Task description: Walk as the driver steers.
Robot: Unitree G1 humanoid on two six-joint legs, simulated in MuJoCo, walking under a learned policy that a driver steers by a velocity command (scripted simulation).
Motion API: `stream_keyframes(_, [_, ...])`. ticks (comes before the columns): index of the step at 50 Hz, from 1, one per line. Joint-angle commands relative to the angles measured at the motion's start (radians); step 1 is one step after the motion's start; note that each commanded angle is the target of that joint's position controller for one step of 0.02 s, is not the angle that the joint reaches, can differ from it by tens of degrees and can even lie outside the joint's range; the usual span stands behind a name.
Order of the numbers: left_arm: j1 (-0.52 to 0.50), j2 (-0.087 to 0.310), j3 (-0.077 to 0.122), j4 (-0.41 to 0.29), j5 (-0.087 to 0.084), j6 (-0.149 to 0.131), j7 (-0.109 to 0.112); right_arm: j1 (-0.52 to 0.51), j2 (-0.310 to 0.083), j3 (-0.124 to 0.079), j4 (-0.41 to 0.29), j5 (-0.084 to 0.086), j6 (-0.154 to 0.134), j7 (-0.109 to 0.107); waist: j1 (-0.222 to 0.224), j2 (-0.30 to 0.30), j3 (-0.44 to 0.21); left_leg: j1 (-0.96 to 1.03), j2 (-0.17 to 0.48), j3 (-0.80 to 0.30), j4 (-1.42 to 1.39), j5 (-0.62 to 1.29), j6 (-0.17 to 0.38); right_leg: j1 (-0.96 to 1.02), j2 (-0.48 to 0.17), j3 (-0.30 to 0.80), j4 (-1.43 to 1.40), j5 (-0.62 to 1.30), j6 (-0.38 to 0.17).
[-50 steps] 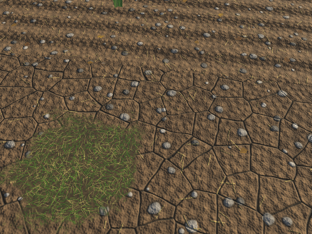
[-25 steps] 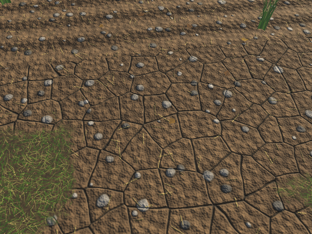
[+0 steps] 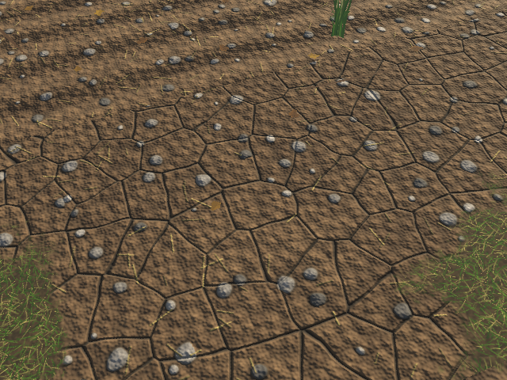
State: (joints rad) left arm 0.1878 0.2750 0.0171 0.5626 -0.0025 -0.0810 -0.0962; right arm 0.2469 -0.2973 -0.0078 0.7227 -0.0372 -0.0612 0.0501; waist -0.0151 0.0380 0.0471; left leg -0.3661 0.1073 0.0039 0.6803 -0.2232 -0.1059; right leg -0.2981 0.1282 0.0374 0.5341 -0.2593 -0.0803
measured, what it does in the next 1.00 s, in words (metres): walks ahead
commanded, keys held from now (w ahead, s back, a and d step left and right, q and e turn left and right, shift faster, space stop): no key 0.34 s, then w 0.66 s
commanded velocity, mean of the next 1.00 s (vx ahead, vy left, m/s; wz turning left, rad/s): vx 0.22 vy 0.00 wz -0.03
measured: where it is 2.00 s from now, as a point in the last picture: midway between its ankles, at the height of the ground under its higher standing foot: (233, 280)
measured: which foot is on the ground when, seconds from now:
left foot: down 0.00-0.66, up 0.68-1.00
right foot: down 0.00-1.00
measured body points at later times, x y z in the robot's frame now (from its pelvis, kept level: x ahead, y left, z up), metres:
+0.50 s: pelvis +0.02 +0.03 +0.00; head +0.04 +0.03 +0.45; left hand +0.15 +0.30 -0.10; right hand +0.18 -0.22 -0.09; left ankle +0.00 +0.15 -0.73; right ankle +0.01 -0.07 -0.73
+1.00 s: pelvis +0.22 +0.05 -0.05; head +0.23 +0.06 +0.40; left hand +0.11 +0.25 -0.18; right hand +0.46 -0.13 -0.12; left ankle +0.40 +0.19 -0.75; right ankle +0.03 -0.07 -0.73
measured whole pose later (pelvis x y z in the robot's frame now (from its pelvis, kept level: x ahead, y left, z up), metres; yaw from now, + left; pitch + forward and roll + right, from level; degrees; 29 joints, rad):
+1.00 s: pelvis +0.22 +0.05 -0.05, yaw +0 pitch +1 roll -4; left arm 0.64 0.18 -0.04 0.87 0.10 -0.11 -0.02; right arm 0.06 -0.19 0.03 0.67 -0.09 -0.06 0.07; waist 0.15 0.04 -0.02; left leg -0.64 0.12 -0.04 0.62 0.41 0.03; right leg -0.03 0.07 -0.04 0.68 -0.67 -0.03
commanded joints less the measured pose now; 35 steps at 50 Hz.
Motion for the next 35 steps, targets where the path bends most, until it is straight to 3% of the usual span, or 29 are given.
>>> stream_keyframes(1, [0.016, 0.097, 0.019, -0.056, -0.022, 0.001, -0.031, -0.030, -0.092, -0.005, -0.084, 0.036, -0.026, 0.004, 0.017, -0.036, -0.150, 0.126, 0.037, -0.030, -0.115, 0.242, 0.057, 0.040, -0.200, 0.250, -0.065, 0.168, 0.034])
stream_keyframes(2, [0.086, 0.116, 0.023, -0.046, -0.013, 0.001, -0.022, -0.073, -0.109, 0.001, -0.095, 0.033, -0.028, 0.009, 0.068, -0.022, -0.152, 0.099, 0.031, -0.030, -0.112, 0.174, 0.103, 0.056, -0.168, 0.204, -0.096, 0.094, 0.054])
stream_keyframes(3, [0.051, 0.145, 0.028, -0.049, -0.003, 0.003, -0.016, -0.076, -0.110, -0.004, -0.088, 0.022, -0.024, 0.013, 0.053, -0.029, -0.121, 0.025, 0.008, -0.018, -0.134, 0.056, 0.105, 0.086, -0.148, 0.164, -0.093, 0.038, 0.058])
stream_keyframes(5, [-0.011, 0.137, 0.023, -0.052, 0.012, 0.004, -0.010, -0.089, -0.095, -0.003, -0.081, 0.027, -0.020, 0.015, 0.032, -0.025, -0.102, 0.029, 0.004, -0.027, -0.166, 0.041, 0.091, 0.072, -0.140, 0.142, -0.071, 0.058, 0.045])
stream_keyframes(9, [-0.004, 0.115, 0.018, -0.049, 0.006, 0.010, -0.002, -0.075, -0.073, 0.009, -0.084, 0.026, -0.016, 0.021, 0.013, -0.027, -0.109, 0.095, -0.009, -0.007, -0.152, 0.056, 0.101, 0.045, -0.119, 0.111, -0.071, 0.143, 0.027])
stream_keyframes(17, [0.012, 0.117, 0.024, -0.032, 0.004, 0.023, 0.011, -0.111, -0.063, 0.007, -0.107, 0.024, -0.018, 0.027, 0.003, -0.015, -0.099, 0.167, -0.019, -0.003, -0.148, 0.085, 0.102, -0.008, -0.110, 0.092, -0.077, 0.161, 0.038])
stream_keyframes(19, [0.047, 0.127, 0.029, -0.022, 0.006, 0.032, 0.021, -0.091, -0.068, 0.003, -0.103, 0.024, -0.012, 0.023, 0.007, -0.016, -0.067, 0.158, -0.026, -0.005, -0.181, -0.098, 0.112, -0.028, -0.106, 0.095, -0.115, -0.046, 0.029])
stream_keyframes(21, [0.066, 0.166, 0.051, -0.025, 0.028, 0.032, 0.044, -0.079, -0.113, -0.023, -0.108, 0.005, -0.012, 0.003, 0.010, -0.020, -0.015, 0.124, -0.039, -0.009, -0.195, -0.343, 0.166, -0.068, -0.099, 0.104, -0.119, -0.319, -0.019])
stream_keyframes(23, [0.054, 0.126, 0.040, -0.040, 0.036, 0.016, 0.062, -0.072, -0.090, -0.024, -0.117, 0.000, -0.026, -0.014, 0.001, -0.015, 0.007, 0.129, -0.023, -0.048, -0.218, -0.399, 0.229, -0.104, -0.115, 0.120, -0.096, -0.370, -0.056])
stream_keyframes(24, [0.045, 0.101, 0.033, -0.049, 0.038, 0.008, 0.073, -0.072, -0.091, -0.028, -0.121, 0.006, -0.036, -0.021, -0.004, -0.004, -0.003, 0.153, -0.001, -0.087, -0.248, -0.396, 0.267, -0.105, -0.119, 0.114, -0.072, -0.345, -0.062])
stream_keyframes(25, [0.031, 0.085, 0.028, -0.055, 0.038, 0.002, 0.078, -0.065, -0.090, -0.030, -0.123, 0.009, -0.045, -0.028, -0.012, 0.018, -0.008, 0.198, 0.036, -0.149, -0.279, -0.368, 0.306, -0.131, -0.111, 0.090, -0.026, -0.299, -0.053])
stream_keyframes(27, [0.043, 0.067, 0.030, -0.047, 0.050, -0.006, 0.081, 0.002, -0.107, -0.041, -0.099, 0.013, -0.053, -0.045, -0.023, 0.104, -0.026, 0.333, 0.174, -0.337, -0.349, -0.280, 0.404, -0.209, -0.087, -0.021, 0.142, -0.189, 0.009])
stream_keyframes(28, [0.049, 0.069, 0.034, -0.040, 0.057, -0.013, 0.082, 0.028, -0.110, -0.045, -0.091, 0.019, -0.050, -0.055, -0.031, 0.102, -0.005, 0.346, 0.218, -0.377, -0.357, -0.244, 0.427, -0.231, -0.104, -0.055, 0.175, -0.191, 0.028])
stream_keyframes(29, [0.042, 0.063, 0.035, -0.036, 0.060, -0.022, 0.082, 0.039, -0.109, -0.045, -0.086, 0.019, -0.046, -0.062, -0.032, 0.088, 0.013, 0.319, 0.217, -0.364, -0.359, -0.213, 0.420, -0.211, -0.115, -0.076, 0.170, -0.212, 0.032])
stream_keyframes(31, [0.121, 0.045, 0.032, -0.001, 0.060, -0.040, 0.077, -0.086, -0.138, -0.050, -0.105, 0.004, -0.027, -0.054, 0.051, 0.040, 0.037, 0.111, 0.138, -0.230, -0.335, -0.233, 0.370, 0.064, -0.098, -0.130, -0.001, -0.118, 0.016])
stream_keyframes(32, [0.209, 0.052, 0.036, 0.036, 0.070, -0.053, 0.074, -0.124, -0.156, -0.059, -0.108, -0.016, -0.017, -0.042, 0.106, -0.001, 0.027, -0.007, 0.087, -0.178, -0.228, -0.237, 0.361, 0.225, -0.082, -0.122, -0.029, -0.042, 0.010])
stream_keyframes(33, [0.334, 0.098, 0.052, 0.065, 0.076, -0.062, 0.079, -0.189, -0.126, -0.058, -0.143, -0.031, -0.022, -0.028, 0.170, -0.089, -0.004, -0.151, -0.026, -0.054, 0.030, -0.149, 0.294, 0.346, -0.151, 0.039, -0.049, -0.053, -0.067])
stream_keyframes(34, [0.457, 0.206, 0.077, 0.076, 0.057, -0.065, 0.084, -0.198, -0.044, -0.038, -0.171, -0.046, -0.041, -0.005, 0.207, -0.269, -0.081, -0.414, -0.188, 0.009, 0.409, -0.309, 0.173, 0.567, -0.373, 0.505, -0.165, 0.206, -0.290])
stream_keyframes(35, [0.532, 0.167, 0.067, 0.094, 0.057, -0.067, 0.079, -0.194, -0.011, -0.028, -0.156, -0.025, -0.074, 0.002, 0.247, -0.142, -0.028, -0.607, -0.170, -0.152, 0.554, -0.425, 0.176, 0.620, -0.513, 0.608, -0.224, 0.265, -0.366])
Keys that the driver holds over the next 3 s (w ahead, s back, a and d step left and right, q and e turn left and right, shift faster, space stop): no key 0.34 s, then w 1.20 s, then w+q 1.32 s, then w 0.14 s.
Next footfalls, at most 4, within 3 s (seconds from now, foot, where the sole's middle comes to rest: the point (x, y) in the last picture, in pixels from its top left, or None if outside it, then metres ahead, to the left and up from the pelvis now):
1.14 left None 0.49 0.21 -0.95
1.56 right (278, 303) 0.74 -0.04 -0.95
2.12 left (195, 236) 1.00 0.24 -0.95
2.62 right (210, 161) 1.35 0.20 -0.95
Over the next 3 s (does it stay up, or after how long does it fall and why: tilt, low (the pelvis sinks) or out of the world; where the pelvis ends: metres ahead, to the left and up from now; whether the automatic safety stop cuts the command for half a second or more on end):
stays up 1.29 0.31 -0.17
